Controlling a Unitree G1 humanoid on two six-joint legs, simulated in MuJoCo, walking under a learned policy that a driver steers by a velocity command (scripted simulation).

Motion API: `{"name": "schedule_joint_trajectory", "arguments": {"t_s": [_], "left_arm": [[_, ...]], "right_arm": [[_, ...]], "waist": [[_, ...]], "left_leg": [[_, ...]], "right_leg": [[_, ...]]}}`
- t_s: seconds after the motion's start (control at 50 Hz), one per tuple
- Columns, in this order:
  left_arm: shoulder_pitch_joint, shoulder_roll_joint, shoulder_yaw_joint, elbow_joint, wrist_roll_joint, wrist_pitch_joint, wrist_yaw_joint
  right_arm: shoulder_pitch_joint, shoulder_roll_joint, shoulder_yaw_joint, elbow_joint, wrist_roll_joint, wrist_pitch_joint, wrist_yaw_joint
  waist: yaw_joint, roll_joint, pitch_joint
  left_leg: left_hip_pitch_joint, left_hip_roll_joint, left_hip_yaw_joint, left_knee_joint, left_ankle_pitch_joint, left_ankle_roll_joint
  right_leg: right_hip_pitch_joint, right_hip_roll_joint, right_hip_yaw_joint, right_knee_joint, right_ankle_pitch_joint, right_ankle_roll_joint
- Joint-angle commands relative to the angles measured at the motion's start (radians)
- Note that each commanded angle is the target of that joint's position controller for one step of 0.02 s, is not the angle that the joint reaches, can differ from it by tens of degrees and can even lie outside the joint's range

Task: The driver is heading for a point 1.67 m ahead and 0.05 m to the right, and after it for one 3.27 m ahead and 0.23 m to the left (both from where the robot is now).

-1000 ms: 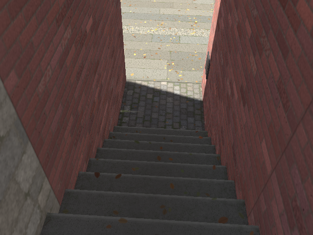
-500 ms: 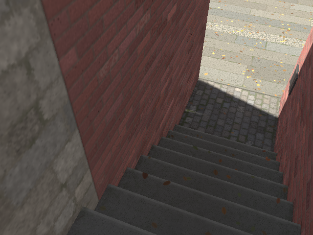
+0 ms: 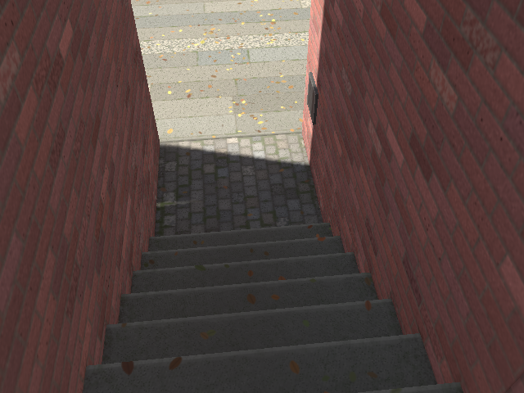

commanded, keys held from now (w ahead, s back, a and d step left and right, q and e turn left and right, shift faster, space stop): e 0.28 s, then no key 0.18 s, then q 0.54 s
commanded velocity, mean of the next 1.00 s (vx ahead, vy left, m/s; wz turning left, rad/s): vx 0.09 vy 0.00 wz -0.09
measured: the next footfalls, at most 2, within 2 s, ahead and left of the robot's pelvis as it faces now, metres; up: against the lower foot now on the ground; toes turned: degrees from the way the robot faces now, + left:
right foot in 0.22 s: +0.23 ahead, -0.17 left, -0.19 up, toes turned -19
left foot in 0.54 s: +0.22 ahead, +0.10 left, -0.19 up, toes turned +6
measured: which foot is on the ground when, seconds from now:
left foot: down 0.00-0.20, up 0.22-0.52, down 0.54-1.00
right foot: up 0.00-0.20, down 0.22-0.82, up 0.84-1.00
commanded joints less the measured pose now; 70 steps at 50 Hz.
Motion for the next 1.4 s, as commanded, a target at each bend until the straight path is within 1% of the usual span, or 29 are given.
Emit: {"name": "schedule_joint_trajectory", "arguments": {"t_s": [0.02, 0.12, 0.18, 0.22, 0.26, 0.34, 0.38, 0.46, 0.52, 0.54, 0.56, 0.58, 0.6, 0.66, 0.7, 0.76, 0.78, 0.84, 0.86, 0.9, 0.94, 0.98, 1.04, 1.14, 1.18, 1.26, 1.3, 1.34, 1.4], "left_arm": [[-0.033, 0.015, -0.005, -0.059, 0.002, 0.02, 0.005], [-0.301, -0.017, -0.019, -0.121, 0.031, 0.043, 0.012], [-0.103, 0.014, 0.005, -0.014, 0.025, 0.02, 0.031], [0.298, 0.227, 0.102, 0.088, 0.01, -0.007, 0.056], [0.518, 0.366, 0.155, 0.096, 0.001, 0.01, 0.068], [0.222, 0.153, 0.082, -0.023, 0.034, -0.003, 0.047], [0.155, 0.084, 0.045, -0.06, -0.034, -0.044, 0.06], [-0.042, 0.165, 0.03, -0.097, 0.016, -0.057, 0.015], [-0.279, 0.178, -0.002, -0.126, -0.028, -0.056, -0.014], [-0.199, 0.121, 0.008, -0.115, -0.154, -0.005, 0.083], [-0.06, 0.078, -0.013, -0.11, -0.173, 0.038, 0.123], [0.198, 0.351, 0.098, -0.102, -0.078, 0.034, 0.047], [0.165, 0.446, 0.144, -0.157, -0.056, 0.02, 0.066], [0.364, 0.204, 0.107, -0.1, -0.082, -0.005, 0.123], [0.455, 0.207, 0.112, -0.048, -0.011, -0.013, 0.142], [-0.049, 0.236, 0.119, -0.178, -0.001, -0.029, 0.146], [-0.174, 0.245, 0.12, -0.224, 0.029, -0.039, 0.141], [-0.384, 0.237, 0.123, -0.316, 0.01, -0.054, 0.117], [-0.301, 0.152, 0.115, -0.395, -0.032, -0.059, 0.117], [-0.244, 0.095, 0.082, -0.369, -0.098, -0.057, 0.148], [-0.052, 0.182, 0.086, -0.279, -0.029, -0.02, 0.16], [0.117, 0.161, 0.055, -0.201, -0.005, 0.027, 0.119], [0.04, 0.157, 0.036, -0.294, -0.011, 0.03, 0.076], [-0.213, 0.102, -0.003, -0.409, -0.001, 0.065, 0.117], [-0.093, 0.115, 0.003, -0.375, 0.024, 0.069, 0.115], [-0.193, 0.053, -0.018, -0.393, -0.017, 0.064, 0.106], [0.024, 0.104, 0.01, -0.329, 0.014, 0.051, 0.068], [-0.173, 0.077, -0.005, -0.386, -0.028, 0.066, 0.076], [0.109, 0.037, -0.005, -0.246, -0.029, 0.06, 0.034]], "right_arm": [[-0.016, -0.074, -0.003, -0.049, 0.002, -0.008, -0.002], [0.178, -0.128, -0.049, 0.021, 0.024, 0.055, -0.065], [0.104, -0.154, -0.071, 0.007, 0.02, 0.07, -0.053], [-0.034, -0.162, -0.071, -0.052, 0.025, 0.095, 0.028], [-0.187, -0.135, -0.08, -0.227, 0.099, 0.065, 0.087], [-0.305, -0.181, -0.079, -0.335, 0.115, 0.013, 0.003], [-0.039, -0.101, -0.077, -0.205, 0.091, 0.037, 0.012], [0.062, -0.129, -0.082, -0.129, 0.067, 0.054, 0.113], [0.071, -0.196, -0.124, -0.159, 0.097, 0.036, 0.086], [-0.005, -0.127, -0.075, -0.124, 0.116, 0.087, -0.008], [-0.162, -0.117, -0.053, -0.167, 0.139, 0.084, -0.017], [-0.48, -0.359, -0.114, -0.295, 0.168, 0.047, 0.019], [-0.637, -0.418, -0.143, -0.364, 0.131, 0.034, 0.009], [-0.493, -0.243, -0.109, -0.345, 0.12, 0.029, -0.073], [-0.458, -0.129, -0.074, -0.36, 0.124, 0.047, -0.073], [-0.334, -0.117, -0.068, -0.344, 0.041, 0.11, -0.035], [-0.212, -0.1, -0.078, -0.318, 0.034, 0.108, -0.013], [0.23, -0.276, -0.168, -0.202, 0.05, 0.023, 0.028], [0.246, -0.481, -0.202, -0.278, 0.062, -0.007, 0.017], [0.112, -0.379, -0.169, -0.332, 0.098, 0.014, 0.084], [-0.292, -0.307, -0.142, -0.462, 0.146, 0.043, 0.141], [-0.519, -0.273, -0.109, -0.51, 0.078, 0.057, 0.128], [-0.375, -0.288, -0.08, -0.464, 0.057, 0.038, 0.043], [-0.129, -0.262, -0.057, -0.399, 0.12, 0.02, 0.029], [-0.169, -0.327, -0.069, -0.402, 0.076, 0.018, 0.041], [-0.221, -0.3, -0.073, -0.436, 0.135, 0.038, 0.034], [-0.386, -0.295, -0.057, -0.481, 0.077, 0.044, 0.044], [-0.291, -0.315, -0.072, -0.449, 0.149, 0.06, 0.027], [-0.454, -0.278, -0.043, -0.436, 0.147, 0.074, 0.09]], "waist": [[0.023, 0.096, 0.173], [-0.13, 0.112, 0.229], [-0.056, 0.076, 0.155], [0.153, -0.064, -0.103], [0.215, -0.14, -0.494], [0.039, 0.106, -0.013], [-0.06, 0.061, 0.093], [-0.157, 0.01, -0.016], [-0.237, 0.004, -0.061], [-0.169, 0.04, -0.175], [-0.055, 0.216, -0.129], [0.206, 0.149, 0.001], [0.211, 0.094, -0.147], [0.256, 0.005, -0.204], [0.281, -0.15, -0.065], [0.034, 0.028, -0.068], [-0.041, -0.068, -0.069], [-0.24, 0.268, -0.076], [-0.161, 0.392, -0.158], [-0.114, 0.187, -0.071], [0.075, 0.197, -0.148], [0.207, 0.054, -0.198], [0.148, 0.075, -0.116], [-0.05, 0.195, -0.068], [-0.015, 0.304, -0.13], [-0.044, 0.215, -0.121], [0.065, 0.217, -0.155], [-0.032, 0.183, -0.12], [0.138, 0.152, -0.123]], "left_leg": [[-0.198, 0.284, -0.192, -0.161, 0.385, 0.109], [0.106, 0.383, -0.327, -0.057, 0.4, 0.096], [0.036, 0.337, -0.255, 0.168, 0.386, 0.05], [-0.413, 0.153, -0.09, 0.661, 0.084, -0.057], [-0.769, 0.073, -0.201, 1.278, -0.423, -0.146], [-0.739, 0.194, -0.353, 0.933, -0.214, -0.092], [-0.467, 0.125, -0.344, 0.474, 0.408, -0.082], [-0.077, 0.032, -0.299, 0.558, 0.738, -0.102], [0.126, -0.013, -0.263, 0.522, 0.494, -0.178], [0.017, -0.044, -0.223, 0.15, 0.357, -0.107], [0.001, -0.021, -0.28, -0.127, 0.7, -0.083], [-0.201, -0.023, -0.406, -0.042, 0.952, 0.033], [-0.271, -0.017, -0.379, 0.004, 0.906, 0.056], [-0.581, -0.02, -0.398, 0.182, 0.608, -0.046], [-0.863, 0.028, -0.438, 0.485, -0.123, -0.171], [-0.367, -0.006, -0.265, 0.274, 0.219, -0.117], [-0.105, -0.059, -0.247, 0.425, 0.413, -0.102], [0.233, -0.099, -0.335, -0.038, 0.838, -0.01], [0.363, 0.141, -0.901, -0.199, 1.315, 0.221], [0.377, 0.336, -1.008, -0.2, 1.428, 0.372], [0.112, 0.316, -1.049, -0.179, 1.132, 0.351], [-0.354, 0.13, -0.771, -0.127, 1.15, 0.205], [-0.484, 0.059, -0.675, -0.165, 0.97, 0.199], [-0.015, 0.114, -0.893, -0.175, 0.537, 0.245], [-0.099, 0.125, -0.925, -0.152, 0.685, 0.275], [-0.007, 0.119, -0.976, -0.212, 0.633, 0.281], [-0.266, 0.106, -0.913, -0.107, 0.85, 0.263], [-0.101, 0.072, -0.938, -0.213, 0.699, 0.244], [-0.418, -0.007, -0.865, -0.237, 0.49, 0.163]], "right_leg": [[0.143, -0.002, -0.066, -0.12, 0.036, 0.013], [0.047, -0.021, -0.101, -0.523, -0.176, 0.017], [0.36, -0.009, -0.112, -0.607, -0.099, 0.005], [1.167, 0.008, -0.181, -0.532, 0.327, -0.047], [1.638, -0.246, 0.134, -0.132, 0.901, -0.305], [0.635, -0.289, 0.092, -0.264, 0.355, -0.282], [0.178, -0.163, -0.007, -0.331, 0.061, -0.243], [-0.163, -0.015, -0.066, -0.18, -0.232, -0.121], [-0.166, -0.095, -0.026, -0.055, -0.127, -0.009], [0.196, -0.099, -0.08, -0.049, -0.058, -0.015], [0.318, 0.022, -0.187, 0.072, -0.175, 0.015], [0.356, 0.049, -0.155, 0.046, -0.355, 0.033], [0.461, 0.014, -0.121, 0.03, -0.43, -0.025], [0.719, -0.227, 0.15, -0.048, -0.298, -0.233], [0.756, -0.513, 0.476, -0.246, -0.066, -0.38], [0.282, -0.251, -0.026, -0.258, -0.417, -0.053], [0.042, -0.201, -0.129, -0.199, -0.515, 0.017], [-0.18, 0.039, -0.298, 0.389, -1.111, 0.06], [-0.32, 0.217, -0.118, 0.614, -1.332, 0.084], [-0.531, 0.257, 0.188, 0.669, -1.246, 0.108], [-0.49, 0.131, 0.176, 0.655, -1.029, 0.19], [-0.054, 0.12, 0.058, 0.898, -0.715, 0.235], [0.023, 0.139, -0.054, 1.004, -0.68, 0.21], [-0.281, 0.087, -0.006, 0.535, -0.871, 0.265], [-0.118, 0.141, -0.046, 0.82, -0.837, 0.243], [-0.09, 0.119, -0.046, 0.228, -0.943, 0.243], [0.175, 0.121, -0.055, 0.511, -0.732, 0.219], [0.115, 0.139, -0.093, 0.053, -1.012, 0.227], [0.634, 0.153, -0.129, -0.108, -0.616, 0.183]]}}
